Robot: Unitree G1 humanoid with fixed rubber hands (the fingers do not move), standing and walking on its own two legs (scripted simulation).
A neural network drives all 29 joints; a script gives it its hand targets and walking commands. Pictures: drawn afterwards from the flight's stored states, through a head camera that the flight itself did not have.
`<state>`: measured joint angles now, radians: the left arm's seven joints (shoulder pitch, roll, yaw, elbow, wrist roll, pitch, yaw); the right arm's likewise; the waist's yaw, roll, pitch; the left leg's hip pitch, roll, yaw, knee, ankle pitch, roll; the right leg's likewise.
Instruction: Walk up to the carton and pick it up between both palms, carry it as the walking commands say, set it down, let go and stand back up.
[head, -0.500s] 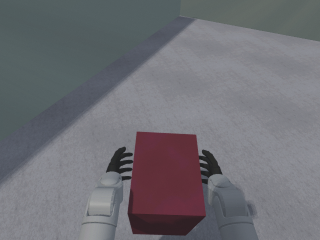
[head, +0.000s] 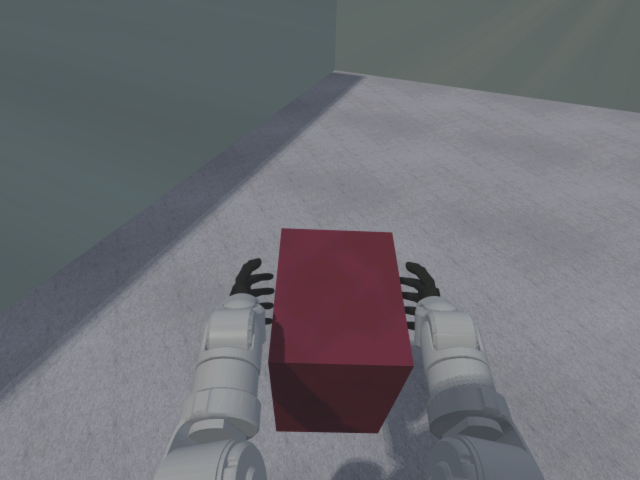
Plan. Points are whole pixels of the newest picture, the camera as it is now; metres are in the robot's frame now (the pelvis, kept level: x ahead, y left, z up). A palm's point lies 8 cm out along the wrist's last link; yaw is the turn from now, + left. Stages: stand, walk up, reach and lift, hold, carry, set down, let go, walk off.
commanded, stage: set down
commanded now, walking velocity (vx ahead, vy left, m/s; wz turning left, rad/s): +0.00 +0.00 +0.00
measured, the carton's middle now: (332, 335) +0.33 +0.01 -0.01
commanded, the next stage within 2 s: none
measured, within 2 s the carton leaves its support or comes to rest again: neither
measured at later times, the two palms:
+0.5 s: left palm (238, 329) +0.32 +0.15 +0.01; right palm (405, 323) +0.35 -0.10 +0.01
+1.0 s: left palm (243, 360) +0.33 +0.16 -0.09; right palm (391, 356) +0.36 -0.09 -0.09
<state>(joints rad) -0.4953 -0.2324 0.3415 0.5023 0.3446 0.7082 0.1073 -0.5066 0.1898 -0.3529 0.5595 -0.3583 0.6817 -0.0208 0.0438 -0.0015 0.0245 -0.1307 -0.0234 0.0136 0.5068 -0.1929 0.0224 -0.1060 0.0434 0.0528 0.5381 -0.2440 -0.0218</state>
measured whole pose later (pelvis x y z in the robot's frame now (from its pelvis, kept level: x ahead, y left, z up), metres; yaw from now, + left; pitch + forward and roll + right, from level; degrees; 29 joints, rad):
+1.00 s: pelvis -0.01 +0.00 -0.05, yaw +2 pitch +15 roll +0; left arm -0.54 -0.25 0.47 0.54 0.38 0.22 0.05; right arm -0.56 0.23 -0.43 0.63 -0.37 0.20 -0.06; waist 0.05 -0.03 0.04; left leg -0.86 -0.04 0.00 0.84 -0.25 0.02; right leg -0.83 0.03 0.02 0.88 -0.33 -0.02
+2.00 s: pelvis -0.03 +0.00 -0.19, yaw +1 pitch +36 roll -1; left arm -0.82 -0.11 0.46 0.66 0.26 0.20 0.07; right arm -0.83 0.15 -0.41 0.71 -0.23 0.17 -0.15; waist 0.06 -0.04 -0.11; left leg -1.66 -0.03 -0.01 1.48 -0.45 0.01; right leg -1.62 0.07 -0.01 1.51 -0.52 -0.02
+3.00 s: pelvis -0.05 -0.01 -0.32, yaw +0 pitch +41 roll -2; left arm -1.20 0.03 0.46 0.74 0.24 0.27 0.08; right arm -1.21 0.04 -0.43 0.78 -0.17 0.24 -0.18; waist 0.06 -0.05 0.09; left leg -2.14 -0.04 -0.02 1.93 -0.50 0.00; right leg -2.08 0.12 -0.02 1.96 -0.60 0.00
